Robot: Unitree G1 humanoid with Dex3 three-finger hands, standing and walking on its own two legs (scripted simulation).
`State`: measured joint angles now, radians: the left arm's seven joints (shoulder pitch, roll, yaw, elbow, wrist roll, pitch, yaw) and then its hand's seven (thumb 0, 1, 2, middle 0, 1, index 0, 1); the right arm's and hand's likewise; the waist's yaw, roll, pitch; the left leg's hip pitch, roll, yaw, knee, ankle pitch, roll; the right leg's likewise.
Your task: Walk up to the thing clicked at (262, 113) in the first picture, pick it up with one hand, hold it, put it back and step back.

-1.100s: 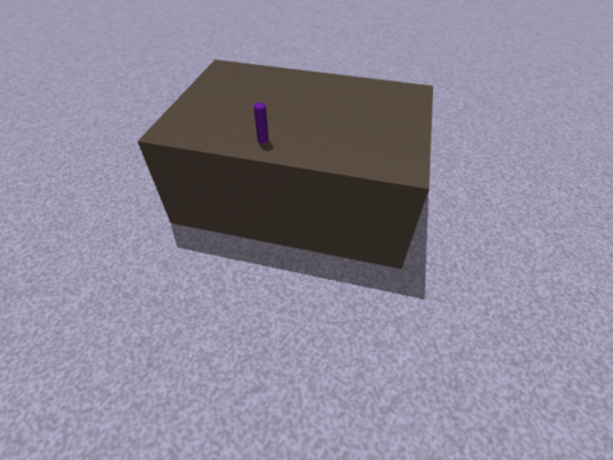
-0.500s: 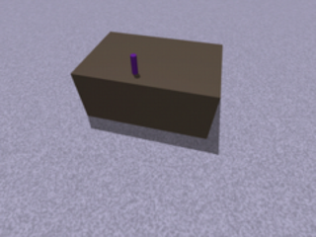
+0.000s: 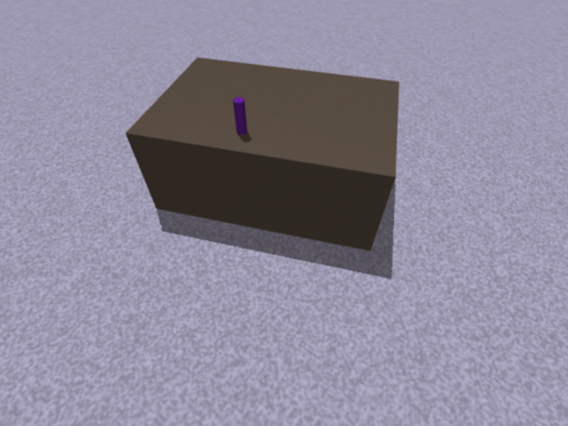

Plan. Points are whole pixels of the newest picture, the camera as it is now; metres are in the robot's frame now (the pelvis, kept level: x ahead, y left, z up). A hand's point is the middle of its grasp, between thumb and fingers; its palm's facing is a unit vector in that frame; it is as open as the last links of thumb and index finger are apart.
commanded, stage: stand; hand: left
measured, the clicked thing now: (240, 116) +1.21 +0.19 -0.26
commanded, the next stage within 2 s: walk up in 0.02 s
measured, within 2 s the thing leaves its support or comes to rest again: neither
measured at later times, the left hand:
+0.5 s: hand (69, 414) +0.18 +0.36 -0.16, palm faces -0.15 -0.92 -0.36, open 7.4 cm
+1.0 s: hand (136, 271) +0.43 +0.32 -0.14, palm faces -0.19 -0.90 -0.39, open 7.4 cm
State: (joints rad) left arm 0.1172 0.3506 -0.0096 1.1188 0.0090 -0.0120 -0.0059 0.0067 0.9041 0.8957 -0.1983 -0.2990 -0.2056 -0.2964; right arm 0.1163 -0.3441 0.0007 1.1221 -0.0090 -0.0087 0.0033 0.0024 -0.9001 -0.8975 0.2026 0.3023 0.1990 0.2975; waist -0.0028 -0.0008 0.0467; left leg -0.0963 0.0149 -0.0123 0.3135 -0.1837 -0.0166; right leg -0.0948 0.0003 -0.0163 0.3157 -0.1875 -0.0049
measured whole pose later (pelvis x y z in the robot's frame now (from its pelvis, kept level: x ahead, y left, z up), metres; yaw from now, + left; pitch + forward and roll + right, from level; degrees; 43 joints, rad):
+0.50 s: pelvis +0.11 +0.08 -0.01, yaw -6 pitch -3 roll +0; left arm 0.30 0.46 0.05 0.98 0.01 -0.03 -0.06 0.01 0.91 0.90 -0.20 -0.30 -0.20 -0.30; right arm 0.29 -0.38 -0.08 0.93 -0.03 -0.06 0.06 0.00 -0.90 -0.90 0.20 0.30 0.20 0.30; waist -0.02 -0.05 0.05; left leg -0.17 0.02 0.09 0.46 -0.25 0.03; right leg -0.43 -0.01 0.04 0.99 -0.35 -0.02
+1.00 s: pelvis +0.31 +0.07 -0.02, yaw -10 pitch -3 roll -1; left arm 0.29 0.39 0.03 0.83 0.01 -0.09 -0.04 0.00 0.90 0.90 -0.20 -0.30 -0.21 -0.30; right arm 0.28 -0.43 -0.07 0.84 -0.02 -0.03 0.08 0.00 -0.90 -0.90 0.20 0.30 0.20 0.30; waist 0.01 0.07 0.08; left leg -0.46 0.10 0.00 0.90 -0.36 0.01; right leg -0.22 -0.01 -0.01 0.53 -0.27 -0.01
